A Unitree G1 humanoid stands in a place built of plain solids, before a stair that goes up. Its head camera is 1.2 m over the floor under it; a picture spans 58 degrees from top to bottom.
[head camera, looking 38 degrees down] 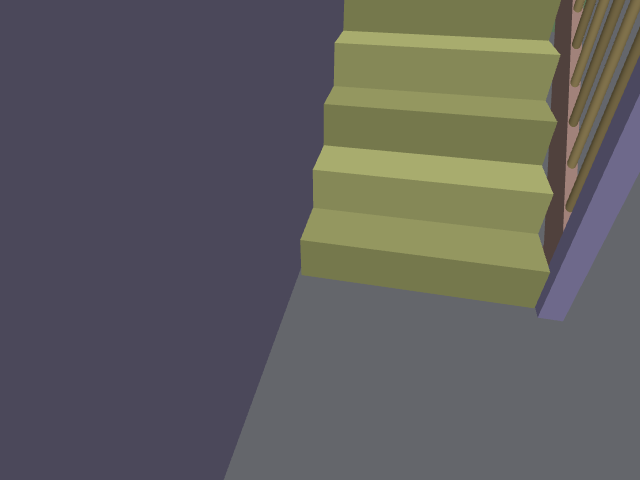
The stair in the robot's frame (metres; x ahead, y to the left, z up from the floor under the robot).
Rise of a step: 0.18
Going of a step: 0.22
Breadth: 0.90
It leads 12 degrees to the right of straight ahead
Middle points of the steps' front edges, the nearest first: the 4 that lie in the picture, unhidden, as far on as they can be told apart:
1.21 -0.36 0.18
1.43 -0.41 0.36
1.65 -0.46 0.55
1.87 -0.50 0.73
